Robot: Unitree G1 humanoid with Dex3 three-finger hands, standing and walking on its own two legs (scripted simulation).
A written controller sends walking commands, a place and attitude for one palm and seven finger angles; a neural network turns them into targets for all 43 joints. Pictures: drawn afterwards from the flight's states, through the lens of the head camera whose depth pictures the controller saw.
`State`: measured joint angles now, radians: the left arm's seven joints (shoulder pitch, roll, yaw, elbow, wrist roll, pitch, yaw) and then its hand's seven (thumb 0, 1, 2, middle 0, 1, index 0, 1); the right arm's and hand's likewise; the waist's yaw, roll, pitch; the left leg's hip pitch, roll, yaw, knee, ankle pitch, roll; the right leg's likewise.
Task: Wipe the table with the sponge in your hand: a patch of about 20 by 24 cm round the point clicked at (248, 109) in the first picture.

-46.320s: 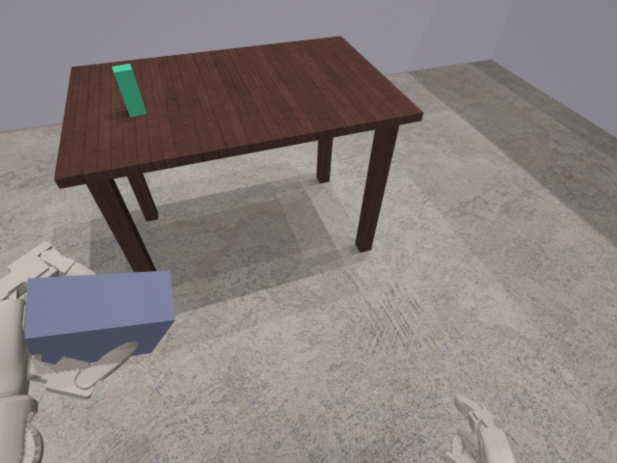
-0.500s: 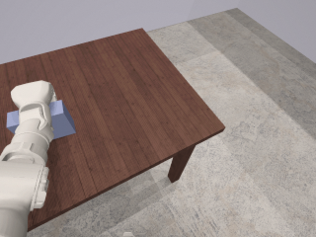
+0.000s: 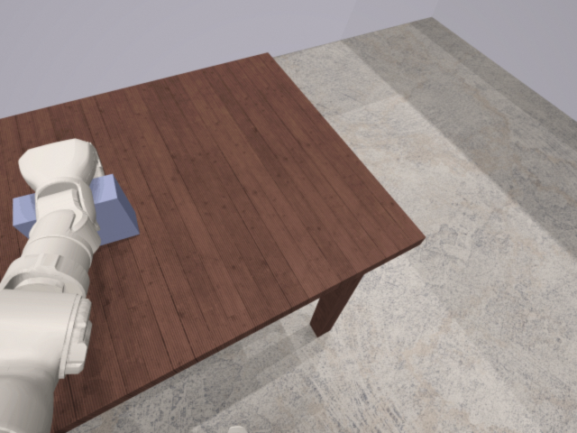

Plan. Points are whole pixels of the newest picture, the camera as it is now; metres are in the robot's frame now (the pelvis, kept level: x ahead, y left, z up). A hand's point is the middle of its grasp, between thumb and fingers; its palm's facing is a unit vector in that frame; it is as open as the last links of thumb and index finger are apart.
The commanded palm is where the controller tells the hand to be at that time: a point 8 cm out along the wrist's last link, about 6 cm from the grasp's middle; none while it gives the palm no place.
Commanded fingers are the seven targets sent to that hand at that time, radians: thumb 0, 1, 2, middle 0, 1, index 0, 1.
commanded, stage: slide back across to the first lane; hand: left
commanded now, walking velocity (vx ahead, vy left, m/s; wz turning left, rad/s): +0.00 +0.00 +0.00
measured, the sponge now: (86, 223) +0.44 +0.31 -0.03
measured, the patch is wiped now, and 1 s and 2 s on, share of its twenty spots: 1.00 1.00 1.00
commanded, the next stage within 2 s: wipe back along the first lane in 0.44 s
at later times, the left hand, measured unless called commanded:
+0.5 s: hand (38, 208) +0.43 +0.35 +0.03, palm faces -0.16 -0.02 -0.99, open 9.2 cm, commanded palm +0.42 +0.33 +0.09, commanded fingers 0.00 0.10 1.30 -1.20 -1.60 -1.20 -1.60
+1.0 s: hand (37, 235) +0.38 +0.33 +0.03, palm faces -0.12 -0.01 -0.99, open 9.1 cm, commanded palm +0.36 +0.32 +0.07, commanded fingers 0.00 0.10 1.30 -1.20 -1.60 -1.20 -1.60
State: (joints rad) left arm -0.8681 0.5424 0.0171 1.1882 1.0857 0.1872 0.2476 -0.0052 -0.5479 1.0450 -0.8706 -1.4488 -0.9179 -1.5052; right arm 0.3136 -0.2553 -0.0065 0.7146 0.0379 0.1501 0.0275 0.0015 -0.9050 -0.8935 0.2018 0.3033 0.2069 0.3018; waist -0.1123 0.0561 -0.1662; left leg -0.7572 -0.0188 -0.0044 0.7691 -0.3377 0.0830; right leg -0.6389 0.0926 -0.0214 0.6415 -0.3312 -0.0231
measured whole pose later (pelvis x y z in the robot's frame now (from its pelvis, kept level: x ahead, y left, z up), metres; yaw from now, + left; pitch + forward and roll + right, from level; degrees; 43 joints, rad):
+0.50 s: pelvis +0.01 -0.01 +0.00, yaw +2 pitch +18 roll -4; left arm -0.77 0.64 0.06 1.12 1.09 0.06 0.21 -0.01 -0.51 1.02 -0.85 -1.45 -0.90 -1.51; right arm 0.28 -0.27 -0.02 0.72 0.04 0.15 0.01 0.00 -0.90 -0.89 0.20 0.30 0.21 0.30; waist -0.08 0.04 -0.13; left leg -0.71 -0.03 -0.03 0.74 -0.33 0.07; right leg -0.59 0.09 -0.04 0.61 -0.33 -0.03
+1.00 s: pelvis +0.01 -0.01 +0.01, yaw +1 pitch +14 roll -3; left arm -0.54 0.56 0.04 0.93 1.04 0.07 0.25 -0.01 -0.49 1.02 -0.83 -1.49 -0.88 -1.54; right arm 0.24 -0.27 -0.03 0.70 0.07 0.20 0.02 0.00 -0.91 -0.89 0.20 0.30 0.21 0.30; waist -0.03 0.06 -0.15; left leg -0.61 -0.03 -0.02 0.70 -0.33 0.07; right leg -0.49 0.09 -0.03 0.57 -0.33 -0.04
